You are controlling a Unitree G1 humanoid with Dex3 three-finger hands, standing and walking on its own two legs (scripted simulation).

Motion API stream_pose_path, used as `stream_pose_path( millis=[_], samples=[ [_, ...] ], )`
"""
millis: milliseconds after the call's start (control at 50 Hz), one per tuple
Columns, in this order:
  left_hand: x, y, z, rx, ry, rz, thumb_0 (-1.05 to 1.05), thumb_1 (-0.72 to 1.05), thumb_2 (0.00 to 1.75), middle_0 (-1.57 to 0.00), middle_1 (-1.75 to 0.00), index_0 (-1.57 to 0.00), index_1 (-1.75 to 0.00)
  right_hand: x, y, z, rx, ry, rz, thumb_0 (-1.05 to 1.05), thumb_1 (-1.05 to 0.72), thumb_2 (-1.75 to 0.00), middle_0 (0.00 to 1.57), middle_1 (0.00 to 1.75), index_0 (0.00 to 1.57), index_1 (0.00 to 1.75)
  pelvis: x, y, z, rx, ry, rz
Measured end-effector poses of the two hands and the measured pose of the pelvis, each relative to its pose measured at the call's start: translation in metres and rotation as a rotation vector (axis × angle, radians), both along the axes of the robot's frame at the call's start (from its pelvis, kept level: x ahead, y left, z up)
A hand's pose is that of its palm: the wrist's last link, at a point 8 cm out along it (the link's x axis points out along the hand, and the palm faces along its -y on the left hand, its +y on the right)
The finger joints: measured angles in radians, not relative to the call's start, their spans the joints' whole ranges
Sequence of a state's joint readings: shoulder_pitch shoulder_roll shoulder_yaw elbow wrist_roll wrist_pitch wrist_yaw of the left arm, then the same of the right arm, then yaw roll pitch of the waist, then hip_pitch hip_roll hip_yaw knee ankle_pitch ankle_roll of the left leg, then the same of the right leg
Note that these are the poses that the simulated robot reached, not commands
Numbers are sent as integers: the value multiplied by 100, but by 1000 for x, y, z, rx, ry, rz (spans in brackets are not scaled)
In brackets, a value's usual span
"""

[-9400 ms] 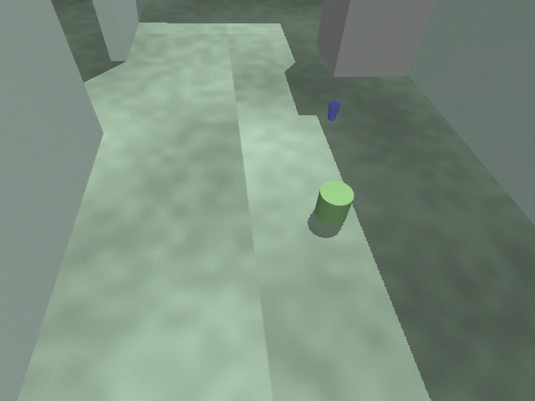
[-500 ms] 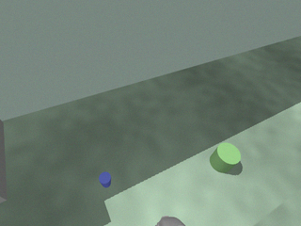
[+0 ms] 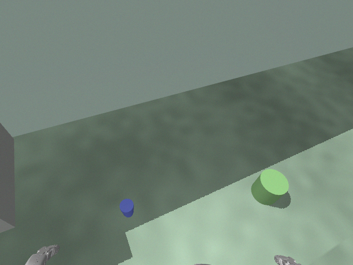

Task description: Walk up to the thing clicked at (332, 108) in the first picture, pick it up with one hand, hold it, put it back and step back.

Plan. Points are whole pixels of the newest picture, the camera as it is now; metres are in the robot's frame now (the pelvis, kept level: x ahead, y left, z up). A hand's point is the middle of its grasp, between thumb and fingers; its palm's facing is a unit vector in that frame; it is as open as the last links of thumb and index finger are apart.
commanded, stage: walk up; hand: left
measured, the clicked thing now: (127, 209) +0.48 +0.19 -0.71
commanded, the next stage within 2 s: none
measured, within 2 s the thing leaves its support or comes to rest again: neither
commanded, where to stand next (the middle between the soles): +0.10 -0.04 m, yaw -1 degrees
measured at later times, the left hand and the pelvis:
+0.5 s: hand out of the picture +0.07 +0.28 -0.17, palm faces +0.00 -0.93 -0.36, open 7.4 cm; pelvis -0.04 +0.01 -0.01, yaw +2 degrees
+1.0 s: hand out of the picture +0.04 +0.26 -0.12, palm faces -0.03 -0.92 -0.40, open 7.3 cm; pelvis -0.02 -0.01 +0.01, yaw -2 degrees
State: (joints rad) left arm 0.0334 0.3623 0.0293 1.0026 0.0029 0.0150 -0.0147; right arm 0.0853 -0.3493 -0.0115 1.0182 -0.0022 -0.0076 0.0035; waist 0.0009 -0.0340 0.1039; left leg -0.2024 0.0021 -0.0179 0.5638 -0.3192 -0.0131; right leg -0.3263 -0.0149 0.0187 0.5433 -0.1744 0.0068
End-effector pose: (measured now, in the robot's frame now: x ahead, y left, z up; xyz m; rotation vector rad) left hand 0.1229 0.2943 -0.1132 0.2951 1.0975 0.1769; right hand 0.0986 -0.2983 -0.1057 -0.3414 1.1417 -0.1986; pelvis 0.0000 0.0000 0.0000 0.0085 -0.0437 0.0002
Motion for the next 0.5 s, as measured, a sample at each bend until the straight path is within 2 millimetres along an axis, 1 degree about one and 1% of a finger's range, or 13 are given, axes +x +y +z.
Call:
stream_pose_path(
  millis=[180,260,320,400,440,500],
  samples=[
    [-48,4,-2,12,125,50,0,91,89,-20,-30,-21,-30,-6,-12,1,-8,39,-3,1,-90,-90,20,30,20,30,-1,-4,5,4,5,0],
    [-63,3,-1,16,163,68,0,91,89,-20,-30,-21,-30,-10,-12,-1,1,59,-6,1,-90,-90,20,30,20,30,-1,-6,6,5,6,0],
    [-68,5,-1,22,173,78,0,91,89,-20,-30,-21,-30,-14,-13,-5,5,70,-13,1,-90,-90,20,30,20,30,-6,-7,5,4,9,4],
    [-69,11,-5,35,157,72,0,91,89,-20,-30,-21,-30,-22,-14,-11,-10,75,-14,1,-90,-90,20,30,20,30,-21,-3,-2,-2,10,16],
    [-66,16,-8,41,138,59,0,91,89,-20,-30,-21,-30,-30,-13,-13,-24,78,-15,1,-90,-90,20,30,20,30,-30,2,-6,4,12,21],
    [-59,26,-15,43,91,38,0,91,89,-20,-30,-21,-30,-51,-8,-14,-45,89,-16,1,-90,-90,20,30,20,30,-43,12,-14,8,16,31]
  ],
)
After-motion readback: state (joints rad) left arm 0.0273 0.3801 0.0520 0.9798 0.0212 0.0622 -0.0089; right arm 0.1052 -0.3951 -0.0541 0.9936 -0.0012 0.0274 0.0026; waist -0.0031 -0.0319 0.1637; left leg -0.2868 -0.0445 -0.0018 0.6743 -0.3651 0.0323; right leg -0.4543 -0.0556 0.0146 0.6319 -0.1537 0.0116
